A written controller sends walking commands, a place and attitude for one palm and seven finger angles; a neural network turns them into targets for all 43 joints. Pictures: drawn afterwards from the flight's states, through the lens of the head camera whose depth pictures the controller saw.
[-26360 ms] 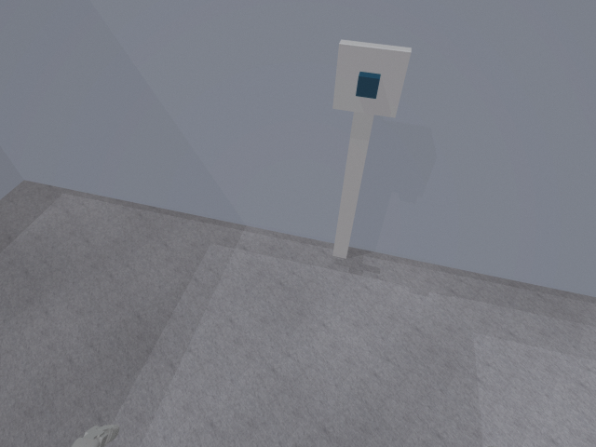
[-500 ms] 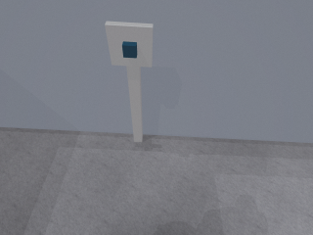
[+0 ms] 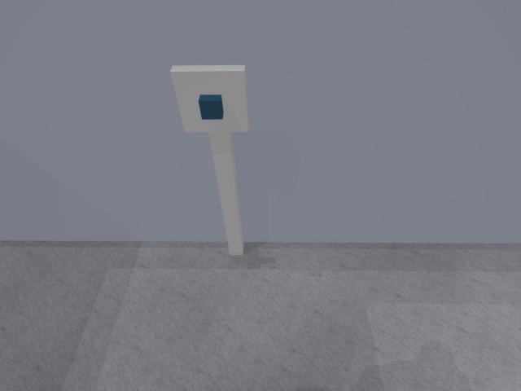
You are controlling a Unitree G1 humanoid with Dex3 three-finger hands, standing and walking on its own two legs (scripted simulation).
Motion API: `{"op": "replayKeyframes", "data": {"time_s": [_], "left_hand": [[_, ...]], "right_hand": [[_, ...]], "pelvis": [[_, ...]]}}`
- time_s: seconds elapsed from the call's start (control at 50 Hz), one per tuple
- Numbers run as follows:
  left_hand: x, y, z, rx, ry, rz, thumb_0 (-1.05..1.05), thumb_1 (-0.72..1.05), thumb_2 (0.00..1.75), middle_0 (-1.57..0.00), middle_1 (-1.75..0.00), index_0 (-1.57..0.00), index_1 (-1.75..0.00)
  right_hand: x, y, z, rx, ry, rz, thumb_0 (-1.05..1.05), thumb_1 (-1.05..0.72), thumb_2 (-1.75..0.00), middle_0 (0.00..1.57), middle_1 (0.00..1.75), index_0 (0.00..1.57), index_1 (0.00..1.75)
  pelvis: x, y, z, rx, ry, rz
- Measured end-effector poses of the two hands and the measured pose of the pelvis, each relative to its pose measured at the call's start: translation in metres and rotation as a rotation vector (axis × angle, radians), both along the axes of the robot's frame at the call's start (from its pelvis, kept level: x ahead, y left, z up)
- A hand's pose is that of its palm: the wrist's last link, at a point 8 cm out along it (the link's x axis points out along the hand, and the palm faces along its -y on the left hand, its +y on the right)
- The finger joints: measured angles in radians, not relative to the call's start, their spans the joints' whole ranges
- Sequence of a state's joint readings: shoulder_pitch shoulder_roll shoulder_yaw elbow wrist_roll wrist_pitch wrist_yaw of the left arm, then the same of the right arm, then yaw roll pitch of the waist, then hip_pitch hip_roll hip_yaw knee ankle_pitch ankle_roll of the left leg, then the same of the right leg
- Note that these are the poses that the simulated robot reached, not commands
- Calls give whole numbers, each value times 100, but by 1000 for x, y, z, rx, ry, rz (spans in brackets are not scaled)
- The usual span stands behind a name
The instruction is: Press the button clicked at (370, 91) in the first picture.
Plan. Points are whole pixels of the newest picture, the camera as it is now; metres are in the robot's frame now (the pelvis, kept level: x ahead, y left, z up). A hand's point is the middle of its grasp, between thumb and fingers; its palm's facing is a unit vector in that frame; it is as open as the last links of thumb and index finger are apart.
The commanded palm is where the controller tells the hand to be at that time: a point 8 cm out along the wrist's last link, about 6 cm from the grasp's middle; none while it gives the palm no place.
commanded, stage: let the arm hang, fingers relaxed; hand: left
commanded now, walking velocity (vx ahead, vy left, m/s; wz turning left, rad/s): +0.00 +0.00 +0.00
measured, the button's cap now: (211, 106) +0.76 +0.16 +0.03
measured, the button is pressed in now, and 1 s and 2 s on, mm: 0 0 0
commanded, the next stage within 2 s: stand and wait in 0.26 s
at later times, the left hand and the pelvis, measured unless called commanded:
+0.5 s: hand out of the picture +0.01 +0.17 -0.17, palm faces +0.03 -0.98 -0.22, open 7.4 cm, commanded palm none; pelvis +0.02 -0.01 +0.00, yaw +0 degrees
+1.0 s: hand out of the picture +0.05 +0.17 -0.17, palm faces +0.02 -0.97 -0.25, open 7.4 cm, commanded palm none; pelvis +0.03 -0.02 +0.00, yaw +0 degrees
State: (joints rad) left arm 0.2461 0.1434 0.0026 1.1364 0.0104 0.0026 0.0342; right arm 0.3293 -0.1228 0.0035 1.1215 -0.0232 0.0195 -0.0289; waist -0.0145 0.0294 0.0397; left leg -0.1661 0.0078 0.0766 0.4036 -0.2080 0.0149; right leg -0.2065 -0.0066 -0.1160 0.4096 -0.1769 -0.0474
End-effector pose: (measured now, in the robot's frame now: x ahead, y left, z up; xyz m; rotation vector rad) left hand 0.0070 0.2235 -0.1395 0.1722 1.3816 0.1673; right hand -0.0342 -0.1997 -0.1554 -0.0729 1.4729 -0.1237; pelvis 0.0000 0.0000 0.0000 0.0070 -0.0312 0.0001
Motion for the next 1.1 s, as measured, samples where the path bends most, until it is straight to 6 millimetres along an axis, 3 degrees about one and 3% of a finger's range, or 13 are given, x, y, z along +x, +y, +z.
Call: {"op": "replayKeyframes", "data": {"time_s": [0.26, 0.48, 0.78, 1.1], "left_hand": [[3, -7, -1, -5, 18, 12, 0, 92, 90, -20, -30, -20, -30], [1, -10, 0, -4, 42, 21, 0, 91, 90, -20, -30, -20, -30], [26, -8, 3, 15, 6, 8, 0, 91, 90, -20, -30, -20, -30], [46, -7, 7, 33, -18, -7, 0, 91, 90, -20, -30, -20, -30]], "right_hand": [[3, -6, 2, -11, 18, -8, 0, -91, -90, 20, 30, 20, 30], [24, -19, 3, -33, -8, 6, 0, -91, -90, 20, 30, 20, 30], [51, -34, 4, -52, -44, 27, 0, -91, -90, 20, 30, 20, 30], [59, -47, 4, -63, -37, 31, 0, -91, -90, 20, 30, 20, 30]], "pelvis": [[7, -5, 1, 0, 4, 2], [15, -9, 2, -1, 4, 1], [24, -15, 3, -1, 7, 4], [31, -21, 3, -1, 11, 5]]}}
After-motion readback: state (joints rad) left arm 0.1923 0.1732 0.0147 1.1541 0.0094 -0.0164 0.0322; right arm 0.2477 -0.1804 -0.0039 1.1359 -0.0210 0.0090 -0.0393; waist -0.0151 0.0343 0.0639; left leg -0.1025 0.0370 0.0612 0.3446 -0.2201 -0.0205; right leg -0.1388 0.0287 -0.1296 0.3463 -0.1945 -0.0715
